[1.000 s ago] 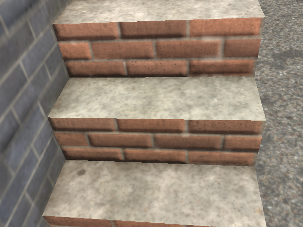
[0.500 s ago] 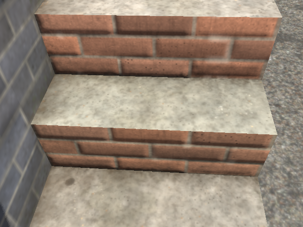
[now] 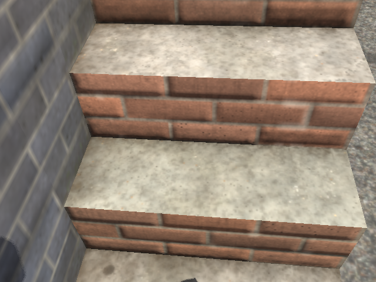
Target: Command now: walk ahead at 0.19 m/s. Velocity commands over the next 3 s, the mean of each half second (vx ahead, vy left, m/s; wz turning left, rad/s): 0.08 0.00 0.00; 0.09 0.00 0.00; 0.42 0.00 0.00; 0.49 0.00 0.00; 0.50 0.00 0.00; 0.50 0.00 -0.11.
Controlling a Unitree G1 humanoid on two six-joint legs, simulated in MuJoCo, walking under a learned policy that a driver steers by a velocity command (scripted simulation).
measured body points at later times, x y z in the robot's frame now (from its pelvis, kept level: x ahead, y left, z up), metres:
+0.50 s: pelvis +0.06 -0.01 +0.11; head +0.08 -0.02 +0.56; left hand +0.08 +0.24 -0.03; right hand +0.13 -0.24 -0.04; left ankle +0.09 +0.09 -0.62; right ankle +0.09 -0.15 -0.62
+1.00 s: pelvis +0.10 -0.03 +0.11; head +0.11 -0.04 +0.56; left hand +0.18 +0.21 -0.03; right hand +0.15 -0.29 -0.04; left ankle +0.09 +0.09 -0.62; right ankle +0.08 -0.15 -0.62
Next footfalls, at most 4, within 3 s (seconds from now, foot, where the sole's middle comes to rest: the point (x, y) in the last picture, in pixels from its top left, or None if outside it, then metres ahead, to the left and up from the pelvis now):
0.32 right None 0.12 -0.15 -0.66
1.74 left None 0.29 0.16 -0.44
2.28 right None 0.14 -0.10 -0.42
2.46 right None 0.11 -0.09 -0.66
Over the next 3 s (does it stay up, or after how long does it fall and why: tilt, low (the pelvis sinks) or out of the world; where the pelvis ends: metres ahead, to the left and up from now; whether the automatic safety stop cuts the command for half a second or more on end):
stays up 0.19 0.09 0.21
